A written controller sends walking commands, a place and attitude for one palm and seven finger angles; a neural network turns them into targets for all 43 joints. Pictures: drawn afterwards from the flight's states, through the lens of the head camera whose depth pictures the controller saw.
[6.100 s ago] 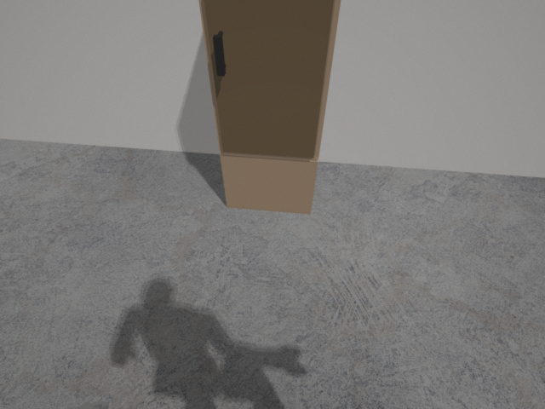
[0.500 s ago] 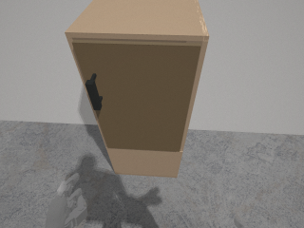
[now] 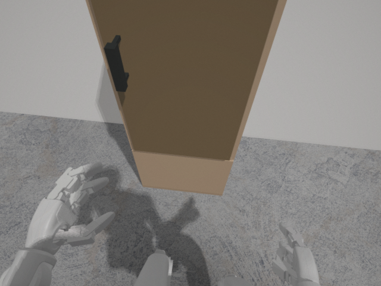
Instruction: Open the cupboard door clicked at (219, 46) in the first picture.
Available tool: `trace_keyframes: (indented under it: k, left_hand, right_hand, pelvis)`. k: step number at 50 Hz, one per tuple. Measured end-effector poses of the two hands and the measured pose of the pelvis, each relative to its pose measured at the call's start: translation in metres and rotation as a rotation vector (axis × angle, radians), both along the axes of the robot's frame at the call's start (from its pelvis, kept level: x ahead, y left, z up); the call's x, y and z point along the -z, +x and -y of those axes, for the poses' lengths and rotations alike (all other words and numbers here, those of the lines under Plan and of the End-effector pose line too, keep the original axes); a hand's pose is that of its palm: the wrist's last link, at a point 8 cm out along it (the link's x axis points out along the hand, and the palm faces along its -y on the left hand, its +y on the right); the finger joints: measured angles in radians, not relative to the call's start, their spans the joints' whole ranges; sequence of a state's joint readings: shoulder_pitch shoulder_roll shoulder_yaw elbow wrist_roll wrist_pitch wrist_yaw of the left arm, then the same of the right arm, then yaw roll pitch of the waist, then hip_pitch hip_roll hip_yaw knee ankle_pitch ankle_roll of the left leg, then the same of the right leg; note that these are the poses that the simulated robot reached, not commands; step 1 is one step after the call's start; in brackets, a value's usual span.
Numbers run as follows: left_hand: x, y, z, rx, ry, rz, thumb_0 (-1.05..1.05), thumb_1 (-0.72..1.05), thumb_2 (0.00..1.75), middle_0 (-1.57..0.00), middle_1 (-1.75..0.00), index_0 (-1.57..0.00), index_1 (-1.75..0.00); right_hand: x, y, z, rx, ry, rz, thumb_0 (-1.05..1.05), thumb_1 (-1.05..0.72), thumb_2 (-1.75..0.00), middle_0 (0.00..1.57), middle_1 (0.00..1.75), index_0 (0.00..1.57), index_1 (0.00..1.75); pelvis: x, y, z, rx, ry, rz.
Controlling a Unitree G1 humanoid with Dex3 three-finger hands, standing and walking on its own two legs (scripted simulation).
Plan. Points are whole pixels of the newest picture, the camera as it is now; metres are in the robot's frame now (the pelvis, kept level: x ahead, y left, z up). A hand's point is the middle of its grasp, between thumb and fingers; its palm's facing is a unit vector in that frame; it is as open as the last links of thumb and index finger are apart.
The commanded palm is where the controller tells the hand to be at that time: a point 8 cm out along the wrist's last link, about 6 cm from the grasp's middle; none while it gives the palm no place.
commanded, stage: raise the hand with hooked fingers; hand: left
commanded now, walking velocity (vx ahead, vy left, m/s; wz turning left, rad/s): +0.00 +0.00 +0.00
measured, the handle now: (119, 63) +0.58 +0.24 +0.12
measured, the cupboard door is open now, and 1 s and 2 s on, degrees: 0 0 0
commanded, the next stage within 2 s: move the hooked fingers beside the handle in 1.44 s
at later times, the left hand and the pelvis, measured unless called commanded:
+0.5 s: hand (56, 190) +0.25 +0.26 +0.10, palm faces +0.00 -1.00 -0.06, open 12.9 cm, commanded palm +0.23 +0.31 +0.11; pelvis +0.00 +0.03 +0.03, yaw -1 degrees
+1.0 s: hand (36, 149) +0.30 +0.30 +0.14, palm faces +0.01 -1.00 -0.03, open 14.0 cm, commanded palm +0.27 +0.34 +0.14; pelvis +0.01 +0.02 +0.05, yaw +0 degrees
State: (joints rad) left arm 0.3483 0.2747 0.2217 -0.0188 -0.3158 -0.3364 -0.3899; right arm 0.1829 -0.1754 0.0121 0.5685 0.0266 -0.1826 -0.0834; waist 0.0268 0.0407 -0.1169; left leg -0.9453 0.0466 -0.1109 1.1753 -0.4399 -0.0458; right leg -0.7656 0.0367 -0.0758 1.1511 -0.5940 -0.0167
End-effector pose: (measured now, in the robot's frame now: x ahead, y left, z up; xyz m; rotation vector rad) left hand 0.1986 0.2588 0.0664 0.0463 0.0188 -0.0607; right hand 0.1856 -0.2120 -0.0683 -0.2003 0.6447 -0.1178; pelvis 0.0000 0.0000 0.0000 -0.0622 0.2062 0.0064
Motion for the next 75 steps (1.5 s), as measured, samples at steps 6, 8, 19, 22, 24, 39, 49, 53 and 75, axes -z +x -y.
trace_keyframes:
  k: [6, 8, 19, 22, 24, 39, 49, 53, 75]
  left_hand:
    - [-0.013, 0.01, -0.018, -0.044, 0.005, -0.059, 0.01, 0.19, 0.59, -0.26, -0.75, -0.26, -0.75]
    - [-0.019, 0.01, -0.023, -0.058, 0.015, -0.04, 0.01, 0.14, 0.57, -0.26, -0.78, -0.26, -0.78]
    - [-0.025, 0.02, -0.042, -0.046, 0.007, -0.005, 0.0, -0.11, 0.46, -0.28, -0.95, -0.28, -0.95]
    - [-0.031, 0.024, -0.049, -0.053, 0.006, 0.007, 0.0, -0.18, 0.43, -0.28, -0.99, -0.28, -0.99]
    - [-0.036, 0.028, -0.053, -0.058, 0.008, 0.015, 0.0, -0.23, 0.41, -0.29, -1.02, -0.29, -1.02]
    - [-0.063, 0.055, -0.083, -0.075, 0.001, 0.007, -0.01, -0.47, 0.31, -0.3, -1.18, -0.3, -1.18]
    - [-0.079, 0.079, -0.093, -0.067, -0.01, 0.016, -0.01, -0.5, 0.3, -0.3, -1.19, -0.3, -1.2]
    - [-0.081, 0.086, -0.09, -0.052, -0.021, 0.011, -0.01, -0.5, 0.3, -0.3, -1.19, -0.3, -1.2]
    - [-0.077, 0.08, -0.078, -0.057, -0.028, 0.013, -0.01, -0.5, 0.3, -0.3, -1.2, -0.3, -1.2]
  right_hand:
    - [-0.003, -0.052, 0.004, 0.093, 0.014, -0.082, 0.02, -0.9, -0.9, 0.2, 0.3, 0.21, 0.3]
    - [-0.006, -0.063, 0.009, 0.106, -0.005, -0.095, 0.02, -0.9, -0.9, 0.2, 0.3, 0.21, 0.3]
    - [-0.033, -0.063, 0.026, 0.114, -0.107, -0.05, 0.02, -0.9, -0.9, 0.2, 0.3, 0.2, 0.3]
    - [-0.042, -0.051, 0.02, 0.094, -0.109, -0.013, 0.02, -0.9, -0.9, 0.2, 0.3, 0.2, 0.3]
    - [-0.047, -0.042, 0.014, 0.074, -0.103, 0.009, 0.02, -0.9, -0.9, 0.2, 0.3, 0.2, 0.3]
    - [-0.056, -0.013, -0.014, -0.013, -0.052, 0.03, 0.02, -0.9, -0.9, 0.2, 0.3, 0.21, 0.3]
    - [-0.054, -0.029, 0.009, 0.033, -0.082, -0.038, 0.02, -0.9, -0.9, 0.2, 0.3, 0.21, 0.3]
    - [-0.055, -0.036, 0.018, 0.056, -0.089, -0.053, 0.02, -0.9, -0.9, 0.2, 0.3, 0.21, 0.3]
    - [-0.051, -0.036, 0.02, 0.054, -0.06, -0.048, 0.02, -0.9, -0.9, 0.2, 0.3, 0.2, 0.3]
  pelvis:
    - [-0.017, -0.002, -0.008, 0.021, 0.012, 0.014]
    - [-0.019, -0.002, -0.011, 0.024, 0.013, 0.018]
    - [-0.028, -0.003, -0.025, 0.021, 0.011, 0.047]
    - [-0.031, -0.002, -0.027, 0.018, 0.008, 0.057]
    - [-0.033, -0.001, -0.028, 0.015, 0.006, 0.063]
    - [-0.046, 0.007, -0.029, 0.004, 0.004, 0.087]
    - [-0.051, 0.012, -0.023, 0.009, 0.01, 0.091]
    - [-0.053, 0.013, -0.021, 0.014, 0.014, 0.088]
    - [-0.052, 0.009, -0.014, 0.02, 0.022, 0.091]
